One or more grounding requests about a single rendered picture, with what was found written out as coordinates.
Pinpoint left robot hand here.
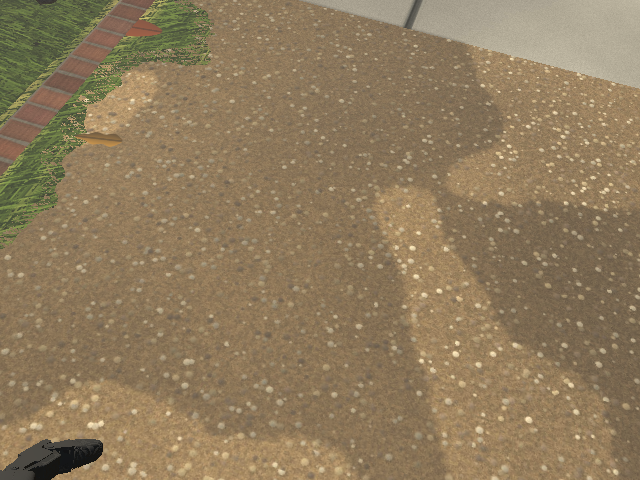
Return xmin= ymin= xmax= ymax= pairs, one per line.
xmin=0 ymin=439 xmax=103 ymax=480

